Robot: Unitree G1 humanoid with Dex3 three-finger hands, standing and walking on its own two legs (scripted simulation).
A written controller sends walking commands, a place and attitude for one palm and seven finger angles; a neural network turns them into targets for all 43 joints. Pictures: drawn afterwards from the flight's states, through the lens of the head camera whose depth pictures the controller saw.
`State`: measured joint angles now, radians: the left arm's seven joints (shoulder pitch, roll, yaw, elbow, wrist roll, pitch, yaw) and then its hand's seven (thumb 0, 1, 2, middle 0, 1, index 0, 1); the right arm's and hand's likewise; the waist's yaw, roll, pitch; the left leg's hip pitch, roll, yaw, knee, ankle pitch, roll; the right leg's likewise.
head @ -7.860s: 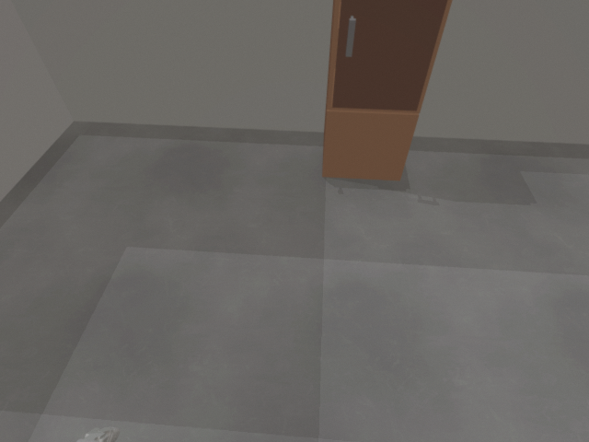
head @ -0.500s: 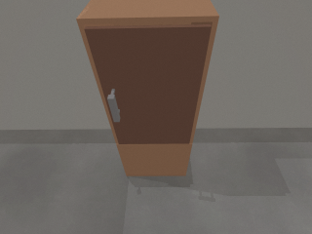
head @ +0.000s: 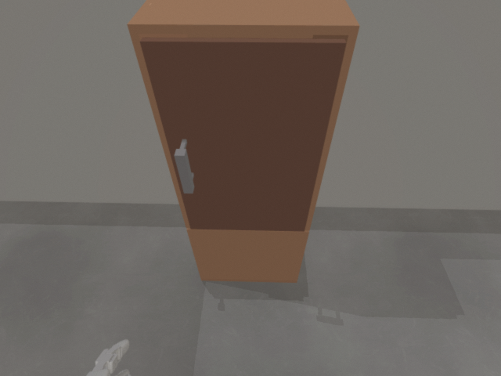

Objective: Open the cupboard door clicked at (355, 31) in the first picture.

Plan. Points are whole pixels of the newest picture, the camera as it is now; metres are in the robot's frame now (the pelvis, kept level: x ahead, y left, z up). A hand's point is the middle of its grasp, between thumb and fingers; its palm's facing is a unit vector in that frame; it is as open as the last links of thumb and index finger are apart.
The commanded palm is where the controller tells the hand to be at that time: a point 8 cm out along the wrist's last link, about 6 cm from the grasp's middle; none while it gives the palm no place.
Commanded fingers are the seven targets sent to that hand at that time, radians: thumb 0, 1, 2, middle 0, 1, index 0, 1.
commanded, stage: raise the hand with hooked fingers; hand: left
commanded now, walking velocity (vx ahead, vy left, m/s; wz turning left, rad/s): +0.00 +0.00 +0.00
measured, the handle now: (186, 166) +0.57 +0.19 -0.03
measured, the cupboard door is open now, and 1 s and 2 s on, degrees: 0 0 0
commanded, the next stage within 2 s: move the hooked fingers beside the handle in 1.98 s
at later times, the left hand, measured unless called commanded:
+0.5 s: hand (135, 356) +0.17 +0.20 -0.05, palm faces +0.03 -1.00 -0.07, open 9.7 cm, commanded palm +0.15 +0.26 -0.05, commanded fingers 0.00 0.15 0.58 -0.25 -0.78 -0.25 -0.78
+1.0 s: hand (112, 325) +0.21 +0.25 -0.04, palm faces +0.01 -1.00 -0.06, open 12.7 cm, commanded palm +0.19 +0.30 -0.03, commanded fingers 0.00 -0.43 0.33 -0.29 -1.15 -0.29 -1.15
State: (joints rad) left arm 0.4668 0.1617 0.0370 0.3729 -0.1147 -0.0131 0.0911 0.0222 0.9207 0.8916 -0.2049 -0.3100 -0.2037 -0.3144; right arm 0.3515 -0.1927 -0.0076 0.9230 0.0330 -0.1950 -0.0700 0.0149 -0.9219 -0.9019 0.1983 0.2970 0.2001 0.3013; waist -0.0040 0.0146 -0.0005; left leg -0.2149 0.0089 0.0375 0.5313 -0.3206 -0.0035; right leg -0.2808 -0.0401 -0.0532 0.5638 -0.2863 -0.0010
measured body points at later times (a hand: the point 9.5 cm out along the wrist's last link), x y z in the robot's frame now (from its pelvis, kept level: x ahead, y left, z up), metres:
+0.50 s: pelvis -0.04 -0.01 -0.11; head +0.03 +0.00 +0.34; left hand +0.16 +0.25 -0.05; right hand +0.19 -0.21 -0.17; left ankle -0.03 +0.12 -0.73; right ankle +0.01 -0.12 -0.73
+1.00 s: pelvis -0.04 +0.01 -0.08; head +0.03 +0.03 +0.36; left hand +0.20 +0.30 -0.04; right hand +0.13 -0.25 -0.15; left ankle -0.03 +0.12 -0.73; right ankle +0.01 -0.12 -0.73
